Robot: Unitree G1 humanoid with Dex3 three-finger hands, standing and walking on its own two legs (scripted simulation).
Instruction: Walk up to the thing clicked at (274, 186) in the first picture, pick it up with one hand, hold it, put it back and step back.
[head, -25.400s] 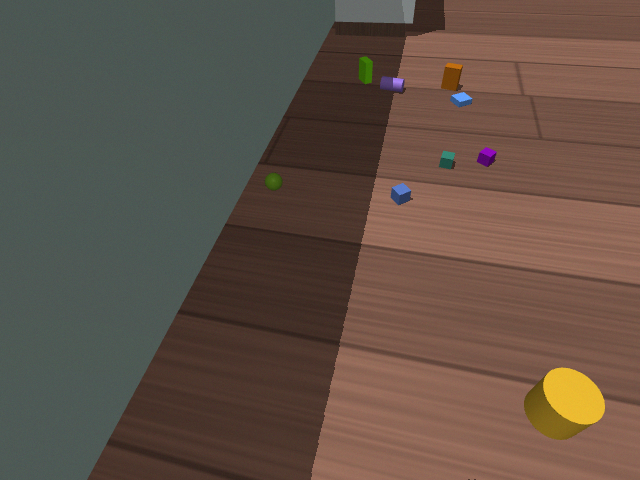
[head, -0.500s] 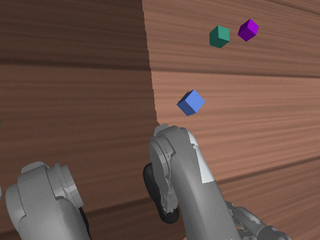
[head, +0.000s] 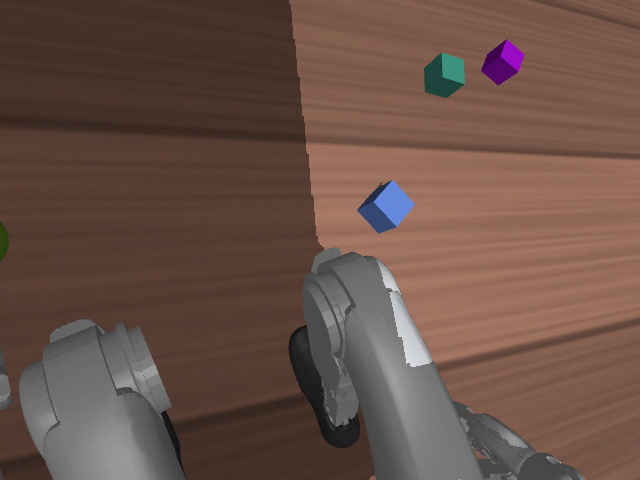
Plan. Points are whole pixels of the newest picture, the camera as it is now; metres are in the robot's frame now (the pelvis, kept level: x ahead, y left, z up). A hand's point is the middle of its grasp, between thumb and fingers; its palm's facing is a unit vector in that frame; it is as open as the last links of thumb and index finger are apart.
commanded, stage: withdraw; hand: left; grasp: from above
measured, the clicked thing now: out of the picture +0.43 +0.33 -0.25
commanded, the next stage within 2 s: home in 0.78 s
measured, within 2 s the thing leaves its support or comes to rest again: neither
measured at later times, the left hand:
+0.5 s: hand out of the picture +0.40 +0.34 -0.05, palm faces -0.46 -0.11 -0.88, open 14.1 cm
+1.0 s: hand out of the picture +0.42 +0.34 -0.13, palm faces -0.33 -0.09 -0.94, open 13.6 cm
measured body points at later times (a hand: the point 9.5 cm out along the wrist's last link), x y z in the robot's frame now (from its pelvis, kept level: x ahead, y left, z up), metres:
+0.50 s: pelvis -0.01 -0.01 +0.07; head +0.19 +0.05 +0.47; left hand +0.42 +0.34 +0.00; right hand +0.13 -0.26 -0.05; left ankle +0.06 +0.14 -0.26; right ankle +0.11 -0.12 -0.26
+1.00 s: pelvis -0.01 -0.01 +0.02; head +0.22 +0.09 +0.40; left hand +0.43 +0.35 -0.08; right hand +0.06 -0.27 -0.08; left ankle +0.06 +0.14 -0.26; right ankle +0.11 -0.12 -0.26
